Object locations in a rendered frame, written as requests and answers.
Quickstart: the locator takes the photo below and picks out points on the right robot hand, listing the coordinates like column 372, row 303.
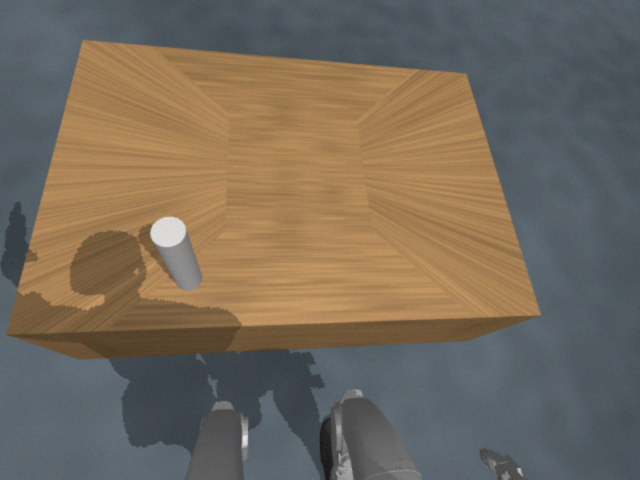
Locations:
column 505, row 468

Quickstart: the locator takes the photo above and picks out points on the can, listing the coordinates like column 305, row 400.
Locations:
column 171, row 239

